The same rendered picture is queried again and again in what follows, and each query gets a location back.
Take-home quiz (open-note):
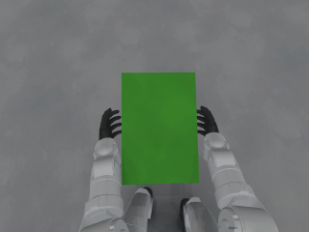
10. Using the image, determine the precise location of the right robot shin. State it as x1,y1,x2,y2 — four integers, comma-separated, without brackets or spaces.
185,197,201,232

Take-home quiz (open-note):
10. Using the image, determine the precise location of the right robot forearm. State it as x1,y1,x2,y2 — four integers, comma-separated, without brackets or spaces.
203,132,278,231

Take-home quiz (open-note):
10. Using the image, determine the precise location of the robot left upper arm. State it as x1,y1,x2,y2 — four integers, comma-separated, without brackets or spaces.
80,217,129,232

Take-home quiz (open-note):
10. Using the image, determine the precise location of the robot shin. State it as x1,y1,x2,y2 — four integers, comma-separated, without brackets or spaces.
185,197,201,232
132,188,150,197

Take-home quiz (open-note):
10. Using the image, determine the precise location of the robot right upper arm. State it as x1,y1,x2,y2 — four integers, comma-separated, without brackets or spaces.
218,205,278,232

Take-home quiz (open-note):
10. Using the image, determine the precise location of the left robot shin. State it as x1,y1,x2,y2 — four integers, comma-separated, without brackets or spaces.
132,188,150,197

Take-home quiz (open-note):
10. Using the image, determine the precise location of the left robot hand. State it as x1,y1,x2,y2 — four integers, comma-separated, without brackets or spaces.
98,108,122,140

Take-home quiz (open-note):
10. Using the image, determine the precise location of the right robot hand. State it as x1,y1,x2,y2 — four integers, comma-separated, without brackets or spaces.
196,105,219,136

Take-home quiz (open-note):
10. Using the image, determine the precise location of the carton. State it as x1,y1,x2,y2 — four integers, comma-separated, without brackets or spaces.
122,72,200,186

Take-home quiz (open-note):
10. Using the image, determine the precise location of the left robot forearm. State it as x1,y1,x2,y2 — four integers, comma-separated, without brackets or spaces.
78,137,124,232

